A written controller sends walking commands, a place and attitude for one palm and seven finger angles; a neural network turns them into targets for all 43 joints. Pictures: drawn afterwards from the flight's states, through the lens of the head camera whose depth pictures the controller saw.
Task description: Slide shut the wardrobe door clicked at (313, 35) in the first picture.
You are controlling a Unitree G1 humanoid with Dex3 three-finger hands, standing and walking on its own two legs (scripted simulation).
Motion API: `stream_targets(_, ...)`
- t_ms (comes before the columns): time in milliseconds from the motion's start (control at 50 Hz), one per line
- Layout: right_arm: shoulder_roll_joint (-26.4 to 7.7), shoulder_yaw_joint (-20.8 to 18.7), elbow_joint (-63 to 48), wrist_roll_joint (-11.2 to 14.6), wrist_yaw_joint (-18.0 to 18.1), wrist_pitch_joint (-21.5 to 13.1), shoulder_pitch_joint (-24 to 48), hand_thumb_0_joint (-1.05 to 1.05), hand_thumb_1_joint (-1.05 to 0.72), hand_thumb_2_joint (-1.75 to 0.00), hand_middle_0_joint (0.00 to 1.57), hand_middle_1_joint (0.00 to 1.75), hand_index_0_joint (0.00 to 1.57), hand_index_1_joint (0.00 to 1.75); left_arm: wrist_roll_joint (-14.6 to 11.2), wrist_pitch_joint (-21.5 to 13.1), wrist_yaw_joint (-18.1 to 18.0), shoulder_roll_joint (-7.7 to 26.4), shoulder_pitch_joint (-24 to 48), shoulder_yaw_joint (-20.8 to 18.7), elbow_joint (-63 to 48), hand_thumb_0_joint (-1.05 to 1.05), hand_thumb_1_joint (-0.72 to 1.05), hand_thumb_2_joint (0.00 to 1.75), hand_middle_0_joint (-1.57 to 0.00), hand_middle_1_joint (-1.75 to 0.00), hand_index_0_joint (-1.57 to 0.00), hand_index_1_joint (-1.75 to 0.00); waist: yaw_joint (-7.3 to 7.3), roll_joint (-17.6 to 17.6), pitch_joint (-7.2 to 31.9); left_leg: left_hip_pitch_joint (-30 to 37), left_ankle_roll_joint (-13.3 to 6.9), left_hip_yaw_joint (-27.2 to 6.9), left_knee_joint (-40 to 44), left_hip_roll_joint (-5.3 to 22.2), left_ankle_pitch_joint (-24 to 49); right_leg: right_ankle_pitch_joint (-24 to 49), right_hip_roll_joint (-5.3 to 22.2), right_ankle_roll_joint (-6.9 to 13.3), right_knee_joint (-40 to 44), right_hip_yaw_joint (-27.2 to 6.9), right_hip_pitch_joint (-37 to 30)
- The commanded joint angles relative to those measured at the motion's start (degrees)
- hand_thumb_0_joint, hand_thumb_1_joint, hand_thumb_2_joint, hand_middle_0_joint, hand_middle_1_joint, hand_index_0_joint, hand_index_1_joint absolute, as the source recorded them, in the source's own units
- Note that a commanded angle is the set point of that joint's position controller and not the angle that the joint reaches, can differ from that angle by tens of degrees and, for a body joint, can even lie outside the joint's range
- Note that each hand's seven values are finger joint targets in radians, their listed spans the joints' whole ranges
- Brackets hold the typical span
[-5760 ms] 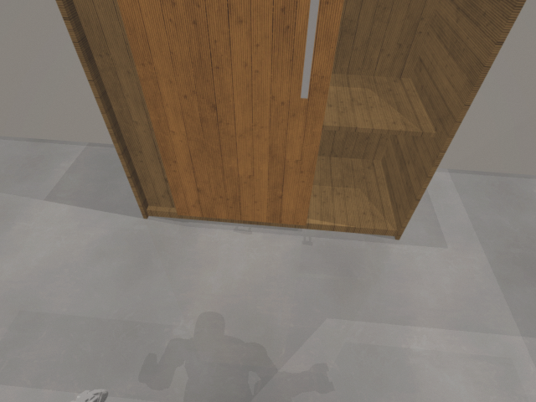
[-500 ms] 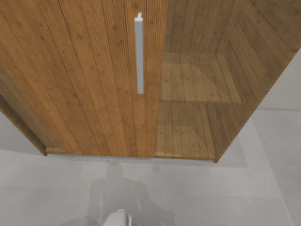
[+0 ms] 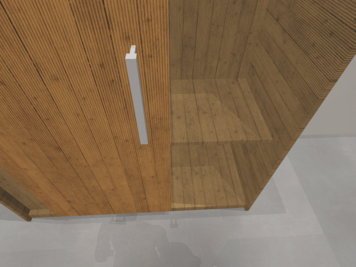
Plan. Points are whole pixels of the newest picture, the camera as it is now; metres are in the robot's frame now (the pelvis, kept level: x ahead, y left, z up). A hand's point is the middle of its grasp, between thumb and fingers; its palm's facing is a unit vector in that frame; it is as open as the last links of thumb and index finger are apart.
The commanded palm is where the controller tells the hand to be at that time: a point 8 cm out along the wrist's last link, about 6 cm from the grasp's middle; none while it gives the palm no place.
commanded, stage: come to a stop and stand still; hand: left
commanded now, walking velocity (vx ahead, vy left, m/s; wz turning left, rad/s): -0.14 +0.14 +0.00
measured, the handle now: (139, 101) +0.48 +0.13 +0.11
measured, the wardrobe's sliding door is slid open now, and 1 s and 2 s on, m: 0.43 0.43 0.43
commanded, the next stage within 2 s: none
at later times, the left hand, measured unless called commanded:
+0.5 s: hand out of the picture -0.01 +0.19 -0.16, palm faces +0.10 -0.96 -0.24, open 7.4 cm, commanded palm none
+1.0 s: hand out of the picture -0.01 +0.19 -0.18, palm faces -0.02 -0.98 -0.20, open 7.3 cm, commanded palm none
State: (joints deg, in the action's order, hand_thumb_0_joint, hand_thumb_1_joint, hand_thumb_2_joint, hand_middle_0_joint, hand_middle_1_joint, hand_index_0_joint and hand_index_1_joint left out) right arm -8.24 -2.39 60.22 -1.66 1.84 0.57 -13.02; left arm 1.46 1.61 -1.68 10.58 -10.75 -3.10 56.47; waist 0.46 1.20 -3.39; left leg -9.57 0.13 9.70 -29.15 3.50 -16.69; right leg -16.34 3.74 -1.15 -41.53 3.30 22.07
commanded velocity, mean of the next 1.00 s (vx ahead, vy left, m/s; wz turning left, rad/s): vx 0.04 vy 0.00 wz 0.00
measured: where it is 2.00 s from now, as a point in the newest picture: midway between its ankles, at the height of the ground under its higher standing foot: outside the picture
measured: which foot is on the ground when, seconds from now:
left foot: down 0.00-0.04, up 0.06-0.52, down 0.54-1.00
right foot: up 0.00-0.02, down 0.04-0.54, up 0.56-0.96, down 0.98-1.00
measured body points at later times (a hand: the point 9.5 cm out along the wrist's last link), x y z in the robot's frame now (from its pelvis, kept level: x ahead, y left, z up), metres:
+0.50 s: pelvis -0.04 +0.00 +0.01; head -0.04 -0.01 +0.46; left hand -0.02 +0.24 -0.14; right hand +0.01 -0.25 -0.15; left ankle -0.09 +0.13 -0.72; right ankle +0.05 -0.12 -0.73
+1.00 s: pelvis -0.03 +0.01 +0.00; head -0.01 +0.01 +0.45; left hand -0.01 +0.24 -0.16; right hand -0.13 -0.18 -0.15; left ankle -0.09 +0.12 -0.73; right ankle -0.04 -0.10 -0.74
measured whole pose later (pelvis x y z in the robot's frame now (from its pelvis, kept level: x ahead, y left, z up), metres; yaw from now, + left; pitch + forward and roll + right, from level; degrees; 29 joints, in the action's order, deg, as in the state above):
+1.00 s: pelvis -0.03 +0.01 +0.00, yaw -1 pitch +1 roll +1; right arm -4.0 -0.1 66.9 -1.1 3.0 -0.8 -24.0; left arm 0.7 0.7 -1.8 9.8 -13.3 -2.1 64.0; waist 2.3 1.4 -2.1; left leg -7.1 -0.5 3.5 -25.5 0.1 -19.1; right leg -14.2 1.1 -0.2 -27.1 2.7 13.0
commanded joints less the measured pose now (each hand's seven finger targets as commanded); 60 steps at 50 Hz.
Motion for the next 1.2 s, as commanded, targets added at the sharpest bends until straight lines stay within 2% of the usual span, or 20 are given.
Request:
stream_targets(0, -7.6, -2.6, -3.4, 0.5, -0.1, 0.3, -2.2, 0.00, -0.90, -0.90, 0.20, 0.30, 0.20, 0.30, 0.2, -1.4, -0.1, 6.9, -10.2, -1.5, -0.3, 0.00, 0.90, 0.90, -0.20, -0.30, -0.20, -0.30, -2.59, -0.7, 3.6, -5.0, -1.4, -3.7, -7.3, 5.9, 12.6, 25.4, 5.2, 1.1, 15.9, -5.0, -11.4)
stream_targets(20, -3.6, -2.0, -4.1, 1.1, -0.5, 0.8, -5.8, 0.00, -0.90, -0.90, 0.20, 0.30, 0.20, 0.30, 0.6, -2.1, -0.5, 11.7, -8.4, -2.0, -1.2, 0.00, 0.90, 0.90, -0.20, -0.30, -0.20, -0.30, -0.75, 14.8, 6.0, -12.4, 1.5, -1.8, -18.4, -2.4, -12.7, 45.5, 16.9, 6.3, 18.7, -19.1, -14.3)
stream_targets(40, -4.9, -2.3, -4.2, 1.5, -0.1, 1.8, -5.6, 0.00, -0.90, -0.90, 0.20, 0.30, 0.20, 0.30, -0.2, -2.0, -0.3, 12.2, -9.1, -1.7, -1.7, 0.00, 0.90, 0.90, -0.20, -0.30, -0.20, -0.30, -2.23, 11.4, 9.2, -9.3, 0.8, -8.3, -26.3, -3.1, -20.8, 47.8, 21.3, 11.4, 20.6, -18.6, -11.2)
stream_targets(160, -6.6, -2.5, -2.9, 0.8, -1.0, 2.7, -3.6, 0.00, -0.90, -0.90, 0.20, 0.30, 0.20, 0.30, -0.5, -2.0, -1.2, 8.8, -2.3, -1.7, -3.1, 0.00, 0.90, 0.90, -0.20, -0.30, -0.20, -0.30, -1.48, 6.4, 7.8, -17.1, 2.5, -12.6, -38.9, -2.4, -7.4, 31.4, 14.8, 10.4, 21.5, -13.2, -13.2)
stream_targets(360, -5.5, -1.6, -3.4, 0.7, -2.1, 2.5, -3.7, 0.00, -0.90, -0.90, 0.20, 0.30, 0.20, 0.30, 0.7, -1.1, -0.7, 10.8, -4.0, -2.6, -1.8, 0.00, 0.90, 0.90, -0.20, -0.30, -0.20, -0.30, -3.14, 9.0, 4.4, -9.8, 1.7, -8.4, -15.9, -2.7, -9.0, -8.3, 13.2, 9.0, 32.1, -15.7, -8.7)
stream_targets(420, -4.5, -1.1, -2.0, 0.9, -2.0, 1.8, -8.7, 0.00, -0.90, -0.90, 0.20, 0.30, 0.20, 0.30, 0.8, -0.7, -0.5, 10.9, -3.0, -2.7, -0.8, 0.00, 0.90, 0.90, -0.20, -0.30, -0.20, -0.30, -1.54, 10.6, 5.1, -2.2, 0.5, -5.7, -6.6, -3.9, -9.2, -12.5, 11.3, 7.7, 34.0, -14.1, -4.8)
stream_targets(460, -3.6, -0.6, 0.7, 0.8, -1.7, 1.2, -16.4, 0.00, -0.90, -0.90, 0.20, 0.30, 0.20, 0.30, 0.4, -0.2, -0.3, 10.3, -0.8, -2.5, -0.3, 0.00, 0.90, 0.90, -0.20, -0.30, -0.20, -0.30, 1.93, 9.9, 5.5, 7.4, -0.6, -3.3, 3.6, -5.6, -3.2, -16.8, 8.1, 3.7, 33.8, -10.7, 0.6)
stream_targets(480, -3.8, -0.4, 1.7, 0.7, -1.3, 0.8, -18.3, 0.00, -0.90, -0.90, 0.20, 0.30, 0.20, 0.30, 0.0, 0.0, -0.3, 8.7, -0.8, -1.9, 0.3, 0.00, 0.90, 0.90, -0.20, -0.30, -0.20, -0.30, 2.64, 6.2, 4.4, 10.1, -1.0, -4.6, 9.0, -4.9, -2.5, -18.5, 5.8, 2.0, 30.4, -8.7, 3.4)
stream_targets(500, -5.8, -0.5, 1.3, 0.2, -0.9, 0.4, -17.9, 0.00, -0.90, -0.90, 0.20, 0.30, 0.20, 0.30, -0.5, 0.2, 0.0, 6.1, -2.0, -1.1, 0.4, 0.00, 0.90, 0.90, -0.20, -0.30, -0.20, -0.30, 2.31, -2.4, 1.9, 7.0, -2.3, -12.4, 15.6, 0.0, -10.4, -18.2, 1.9, 0.6, 22.5, -5.7, 6.3)
stream_targets(520, -9.2, -1.2, -0.3, -0.5, -0.6, -0.1, -14.8, 0.00, -0.90, -0.90, 0.20, 0.30, 0.20, 0.30, -1.1, 0.2, 0.3, 2.2, -3.9, -0.5, 0.5, 0.00, 0.90, 0.90, -0.20, -0.30, -0.20, -0.30, 1.34, -17.0, -0.7, 0.0, -5.1, -27.5, 24.5, 11.2, -24.4, -10.3, -3.5, -0.4, 7.2, -0.3, 8.7)
stream_targets(540, -11.8, -1.2, -3.0, -0.3, 0.1, 0.1, -9.2, 0.00, -0.90, -0.90, 0.20, 0.30, 0.20, 0.30, -0.8, 0.5, 0.3, 1.9, -2.2, -0.5, -0.2, 0.00, 0.90, 0.90, -0.20, -0.30, -0.20, -0.30, 0.58, -16.5, -7.9, -12.0, -7.5, -32.8, 29.7, 17.3, -29.3, -7.9, -3.3, 0.2, -1.5, -1.9, 8.7)
stream_targets(580, -9.4, 0.0, -3.4, -0.1, 0.3, -0.6, -2.4, 0.00, -0.90, -0.90, 0.20, 0.30, 0.20, 0.30, 0.6, 0.6, 1.1, 3.1, -5.1, -1.3, 2.2, 0.00, 0.90, 0.90, -0.20, -0.30, -0.20, -0.30, -3.06, -11.6, -8.3, -16.4, -5.9, -25.9, 28.5, 12.1, -22.2, -1.6, -3.5, 0.3, -11.7, -5.9, 5.6)
stream_targets(620, -7.7, 0.6, -2.7, 0.5, 0.6, -1.7, -3.8, 0.00, -0.90, -0.90, 0.20, 0.30, 0.20, 0.30, 0.4, -0.1, 1.8, 3.3, -8.7, -1.3, 3.7, 0.00, 0.90, 0.90, -0.20, -0.30, -0.20, -0.30, -3.40, -8.3, -6.4, -10.0, -5.3, -19.9, 24.8, 8.7, -12.7, 2.0, -3.9, -0.1, -17.6, -4.7, 8.6)
stream_targets(700, -6.3, 0.7, 0.8, 0.5, 1.4, -2.9, -12.9, 0.00, -0.90, -0.90, 0.20, 0.30, 0.20, 0.30, 0.1, -1.1, 1.5, 3.4, -6.5, -0.6, 3.6, 0.00, 0.90, 0.90, -0.20, -0.30, -0.20, -0.30, 0.43, -8.1, -3.0, 6.0, -6.3, -19.2, 19.8, 9.8, 7.2, 1.6, -2.4, -1.1, -15.3, -4.5, 14.8)
stream_targets(820, -6.0, 0.7, 4.3, 0.0, 2.4, -2.7, -16.9, 0.00, -0.90, -0.90, 0.20, 0.30, 0.20, 0.30, -0.8, -1.1, 1.1, 1.3, -1.9, 0.9, 3.3, 0.00, 0.90, 0.90, -0.20, -0.30, -0.20, -0.30, 2.68, -9.9, 0.0, 11.0, -9.5, -17.6, 11.3, 12.2, 40.4, -6.7, -1.7, -0.4, -0.8, -1.9, 6.0)
stream_targets(920, -5.1, 0.3, 5.2, 0.7, 2.0, -2.0, -14.5, 0.00, -0.90, -0.90, 0.20, 0.30, 0.20, 0.30, -1.2, -1.6, 0.4, 0.3, -6.6, 0.9, 5.8, 0.00, 0.90, 0.90, -0.20, -0.30, -0.20, -0.30, 0.04, -8.9, 1.9, 3.1, -6.2, -15.8, 7.0, 8.7, 31.9, 5.5, -2.5, 0.7, 16.9, -0.1, -10.0)
stream_targets(960, -1.9, 0.9, 5.1, 1.3, 1.6, -2.3, -14.7, 0.00, -0.90, -0.90, 0.20, 0.30, 0.20, 0.30, -1.2, -2.5, -0.3, 2.5, -10.1, 0.8, 7.9, 0.00, 0.90, 0.90, -0.20, -0.30, -0.20, -0.30, -0.97, -1.9, 4.0, -6.1, -1.9, -12.4, 3.6, 4.6, 16.3, 20.3, 4.0, 2.4, 20.8, -7.2, -22.7)
stream_targets(1000, 0.4, 1.6, 5.2, 1.4, 1.1, -2.1, -13.9, 0.00, -0.90, -0.90, 0.20, 0.30, 0.20, 0.30, -1.4, -2.9, -0.5, 4.3, -9.0, 1.2, 8.8, 0.00, 0.90, 0.90, -0.20, -0.30, -0.20, -0.30, -0.17, 1.1, 1.8, -8.3, 0.0, -9.7, 7.1, 0.5, -0.7, 24.4, 10.1, 6.0, 19.4, -9.8, -20.2)
stream_targets(1060, -0.5, 1.8, 6.4, 0.9, 1.1, -1.8, -14.3, 0.00, -0.90, -0.90, 0.20, 0.30, 0.20, 0.30, -1.6, -3.1, -0.7, 2.0, -7.4, 1.8, 8.6, 0.00, 0.90, 0.90, -0.20, -0.30, -0.20, -0.30, 0.03, 3.8, 1.2, -3.0, -0.1, -10.3, 8.9, 1.8, 9.8, 26.2, 4.6, 5.0, 18.6, -6.5, -17.1)
stream_targets(1180, -1.3, 1.7, 6.7, 1.0, 1.4, -1.7, -13.1, 0.00, -0.90, -0.90, 0.20, 0.30, 0.20, 0.30, -1.6, -3.2, -1.2, 2.3, -7.8, 1.8, 8.5, 0.00, 0.90, 0.90, -0.20, -0.30, -0.20, -0.30, -0.29, -0.3, 2.0, 0.3, 0.1, -10.0, 8.9, 3.0, 17.3, 33.7, 3.8, 3.9, 17.8, -5.4, -18.7)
